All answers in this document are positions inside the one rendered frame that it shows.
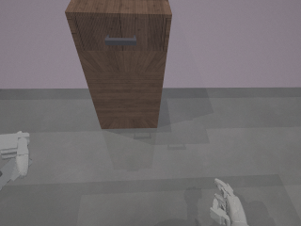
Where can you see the handle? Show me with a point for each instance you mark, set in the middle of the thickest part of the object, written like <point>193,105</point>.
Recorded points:
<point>120,41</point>

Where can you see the robot right hand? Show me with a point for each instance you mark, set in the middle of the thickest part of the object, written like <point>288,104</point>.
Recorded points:
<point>231,210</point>

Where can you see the drawer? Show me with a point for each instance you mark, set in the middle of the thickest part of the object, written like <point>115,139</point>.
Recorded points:
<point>92,31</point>

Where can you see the robot left hand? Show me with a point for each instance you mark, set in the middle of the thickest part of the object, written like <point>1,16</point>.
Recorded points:
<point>14,147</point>

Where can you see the cabinet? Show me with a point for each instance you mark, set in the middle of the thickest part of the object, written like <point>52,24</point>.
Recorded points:
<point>125,86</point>

